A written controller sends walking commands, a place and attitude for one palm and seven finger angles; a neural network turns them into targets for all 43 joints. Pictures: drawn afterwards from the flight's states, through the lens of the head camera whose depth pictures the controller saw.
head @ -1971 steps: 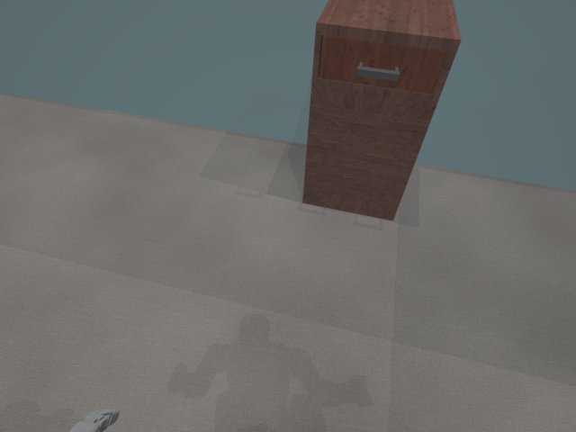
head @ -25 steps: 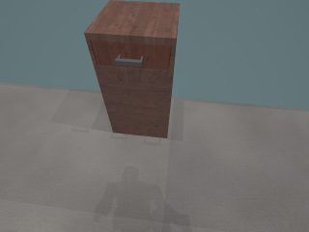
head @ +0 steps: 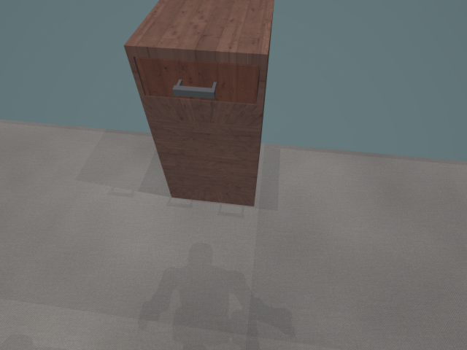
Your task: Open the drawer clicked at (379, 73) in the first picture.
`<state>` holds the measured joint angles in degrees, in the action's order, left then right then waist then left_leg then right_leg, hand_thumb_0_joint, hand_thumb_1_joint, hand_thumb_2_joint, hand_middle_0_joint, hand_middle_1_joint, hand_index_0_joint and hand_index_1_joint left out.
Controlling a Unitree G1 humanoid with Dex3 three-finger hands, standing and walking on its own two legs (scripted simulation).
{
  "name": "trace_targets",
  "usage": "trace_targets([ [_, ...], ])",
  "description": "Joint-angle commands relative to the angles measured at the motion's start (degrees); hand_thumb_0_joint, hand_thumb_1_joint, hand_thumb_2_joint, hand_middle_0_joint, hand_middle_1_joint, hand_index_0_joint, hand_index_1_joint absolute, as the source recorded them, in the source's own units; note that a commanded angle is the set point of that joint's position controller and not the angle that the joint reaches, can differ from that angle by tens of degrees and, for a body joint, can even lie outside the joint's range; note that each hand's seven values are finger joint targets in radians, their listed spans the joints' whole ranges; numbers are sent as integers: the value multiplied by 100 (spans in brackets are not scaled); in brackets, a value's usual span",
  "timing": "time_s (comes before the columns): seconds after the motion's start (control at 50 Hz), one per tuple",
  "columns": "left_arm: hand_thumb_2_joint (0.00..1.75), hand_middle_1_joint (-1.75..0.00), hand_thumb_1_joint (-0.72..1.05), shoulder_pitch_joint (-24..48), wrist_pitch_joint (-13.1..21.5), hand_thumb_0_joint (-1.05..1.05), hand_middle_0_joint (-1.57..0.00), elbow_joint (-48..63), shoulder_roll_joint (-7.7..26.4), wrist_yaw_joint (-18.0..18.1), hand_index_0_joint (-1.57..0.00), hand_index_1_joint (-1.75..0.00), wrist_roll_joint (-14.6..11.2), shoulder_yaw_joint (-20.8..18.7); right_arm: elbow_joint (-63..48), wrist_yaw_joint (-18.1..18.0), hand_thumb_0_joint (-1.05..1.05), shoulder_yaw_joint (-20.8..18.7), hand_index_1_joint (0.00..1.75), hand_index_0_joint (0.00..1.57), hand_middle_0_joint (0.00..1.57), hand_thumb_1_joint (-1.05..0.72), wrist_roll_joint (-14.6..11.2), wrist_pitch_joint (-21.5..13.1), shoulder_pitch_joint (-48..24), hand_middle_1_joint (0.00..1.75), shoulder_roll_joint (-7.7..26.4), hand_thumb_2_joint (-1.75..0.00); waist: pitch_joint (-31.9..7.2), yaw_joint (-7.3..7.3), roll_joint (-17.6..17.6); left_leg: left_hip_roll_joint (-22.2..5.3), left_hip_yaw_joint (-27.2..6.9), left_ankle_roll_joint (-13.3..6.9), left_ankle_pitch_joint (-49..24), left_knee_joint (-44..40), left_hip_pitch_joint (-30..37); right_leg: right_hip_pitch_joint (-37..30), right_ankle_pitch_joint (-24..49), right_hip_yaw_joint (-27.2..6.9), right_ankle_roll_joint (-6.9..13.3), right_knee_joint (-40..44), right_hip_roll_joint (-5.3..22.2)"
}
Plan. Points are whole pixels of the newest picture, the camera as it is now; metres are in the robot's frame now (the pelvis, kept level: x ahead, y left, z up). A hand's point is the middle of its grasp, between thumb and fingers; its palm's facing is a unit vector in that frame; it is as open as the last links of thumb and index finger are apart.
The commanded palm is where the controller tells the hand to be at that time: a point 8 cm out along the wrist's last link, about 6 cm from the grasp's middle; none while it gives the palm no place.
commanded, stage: look to check the result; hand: left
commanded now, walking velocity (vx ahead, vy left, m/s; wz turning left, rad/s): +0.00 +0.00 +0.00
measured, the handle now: (195, 87) +0.86 +0.17 -0.06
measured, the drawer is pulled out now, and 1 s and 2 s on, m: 0.00 0.00 0.00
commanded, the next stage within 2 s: take the last steps up to it in 1.32 s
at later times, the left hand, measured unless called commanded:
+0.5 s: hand out of the picture +0.10 +0.23 -0.16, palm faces -0.03 -0.94 -0.33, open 7.4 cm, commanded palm none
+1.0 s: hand out of the picture +0.09 +0.23 -0.16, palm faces -0.04 -0.94 -0.33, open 7.4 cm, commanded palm none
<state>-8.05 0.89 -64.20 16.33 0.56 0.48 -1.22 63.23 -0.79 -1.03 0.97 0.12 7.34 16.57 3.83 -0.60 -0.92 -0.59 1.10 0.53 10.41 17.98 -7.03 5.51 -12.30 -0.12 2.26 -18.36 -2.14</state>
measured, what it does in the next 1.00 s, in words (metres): stands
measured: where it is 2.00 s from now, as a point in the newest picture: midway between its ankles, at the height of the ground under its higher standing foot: outside the picture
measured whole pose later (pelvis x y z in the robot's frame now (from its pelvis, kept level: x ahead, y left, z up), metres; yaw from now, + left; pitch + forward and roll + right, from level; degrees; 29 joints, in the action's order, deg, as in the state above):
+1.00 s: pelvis +0.01 -0.01 +0.00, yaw -1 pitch -1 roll +0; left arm -6.1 1.2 -63.6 17.9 0.4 0.3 -0.9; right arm 63.3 -0.7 -0.9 0.8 0.4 6.9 18.3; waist 3.9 -1.1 -0.6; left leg -1.9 1.4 1.7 10.4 16.4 -4.8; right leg 3.2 -11.7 -0.5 3.3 -16.1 -3.4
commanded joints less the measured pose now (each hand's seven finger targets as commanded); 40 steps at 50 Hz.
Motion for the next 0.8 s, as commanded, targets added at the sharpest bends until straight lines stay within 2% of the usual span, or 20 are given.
trace_targets([
  [0.0,90,-30,90,121,142,0,-20,297,1078,96,-20,-30,3,-214,-286,-65,0,-160,30,20,20,-90,-1,-125,-27,30,992,-90,-622,-17,73,-639,-513,-171,-1328,-77,470,-34,1691,-617,80,196,870],
  [0.32,90,-30,90,259,153,0,-20,347,1204,93,-20,-30,-2,-223,-316,-59,0,-161,30,20,20,-90,-1,-113,-148,30,1113,-90,-551,-13,148,-654,-465,-129,-1374,-122,504,-126,1940,-623,65,257,890],
  [0.42,90,-30,90,272,164,0,-20,366,1237,100,-20,-30,-8,-223,-318,-65,0,-159,30,20,20,-90,4,-119,-139,30,1148,-90,-688,-12,36,-667,-439,-120,-1611,-63,600,-235,2242,-634,73,210,904],
  [0.56,90,-30,90,288,167,0,-20,393,1283,105,-20,-30,-4,-239,-325,-66,0,-175,30,20,20,-90,-14,-106,-141,30,1177,-90,-655,-12,155,-672,-426,-116,-1533,-66,622,-221,2252,-656,58,253,891],
  [0.58,90,-30,90,308,162,0,-20,398,1266,103,-20,-30,-9,-229,-321,-69,0,-168,30,20,20,-90,-5,-107,-124,30,1173,-90,-616,-19,72,-679,-416,-112,-1513,-78,600,-226,2213,-634,62,262,909],
  [0.78,90,-30,90,348,161,0,-20,386,1309,93,-20,-30,-8,-222,-313,-61,0,-169,30,20,20,-90,-11,-104,-133,30,1194,-90,-559,-25,79,-685,-414,-106,-1337,-139,600,-166,1992,-667,55,331,897],
])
